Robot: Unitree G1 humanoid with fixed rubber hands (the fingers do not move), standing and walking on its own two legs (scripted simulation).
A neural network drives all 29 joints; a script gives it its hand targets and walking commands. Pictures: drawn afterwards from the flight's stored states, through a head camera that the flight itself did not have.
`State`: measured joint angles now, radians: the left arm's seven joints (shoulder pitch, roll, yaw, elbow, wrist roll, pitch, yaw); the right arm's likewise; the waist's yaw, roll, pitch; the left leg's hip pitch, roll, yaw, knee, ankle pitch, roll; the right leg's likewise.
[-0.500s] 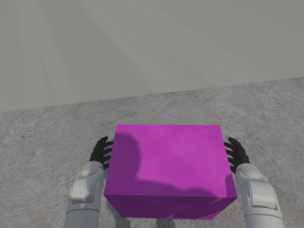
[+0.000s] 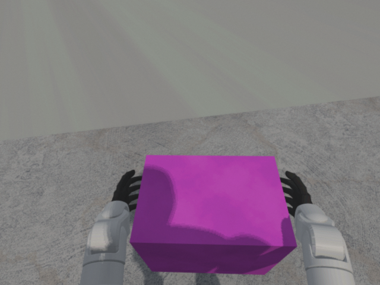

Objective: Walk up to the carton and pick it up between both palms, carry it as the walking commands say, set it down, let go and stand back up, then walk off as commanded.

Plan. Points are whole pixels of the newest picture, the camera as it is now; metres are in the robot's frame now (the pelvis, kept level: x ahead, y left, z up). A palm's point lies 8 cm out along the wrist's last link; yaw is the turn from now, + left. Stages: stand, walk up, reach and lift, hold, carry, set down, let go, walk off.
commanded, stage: carry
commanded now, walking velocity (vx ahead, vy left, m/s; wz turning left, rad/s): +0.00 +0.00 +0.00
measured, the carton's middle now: (208, 218) +0.28 +0.00 -0.05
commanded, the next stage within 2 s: none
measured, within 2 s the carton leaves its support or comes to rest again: neither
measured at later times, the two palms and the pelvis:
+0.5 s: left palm (100, 237) +0.18 +0.19 +0.08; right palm (321, 241) +0.18 -0.19 +0.08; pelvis -0.05 +0.00 -0.01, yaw +1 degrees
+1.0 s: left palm out of the picture +0.05 +0.19 +0.07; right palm out of the picture +0.04 -0.19 +0.07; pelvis -0.18 +0.00 -0.02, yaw +1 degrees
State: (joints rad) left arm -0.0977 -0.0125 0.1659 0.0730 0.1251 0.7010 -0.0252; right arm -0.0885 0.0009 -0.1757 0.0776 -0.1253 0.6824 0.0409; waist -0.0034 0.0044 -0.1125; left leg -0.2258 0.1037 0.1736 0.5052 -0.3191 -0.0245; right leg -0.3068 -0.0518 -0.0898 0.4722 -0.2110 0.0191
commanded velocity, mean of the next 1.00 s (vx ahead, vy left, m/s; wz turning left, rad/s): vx -0.23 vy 0.00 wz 0.00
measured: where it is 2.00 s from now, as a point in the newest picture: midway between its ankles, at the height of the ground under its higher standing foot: outside the picture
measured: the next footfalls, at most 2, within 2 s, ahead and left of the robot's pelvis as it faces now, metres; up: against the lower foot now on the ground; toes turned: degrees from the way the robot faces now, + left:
right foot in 1.10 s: -0.21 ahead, -0.08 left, +0.00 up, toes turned -7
left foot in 1.62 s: -0.39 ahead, +0.12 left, +0.00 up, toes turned +11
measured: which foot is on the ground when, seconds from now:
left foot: down 0.00-1.00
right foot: down 0.00-0.88, up 0.90-1.00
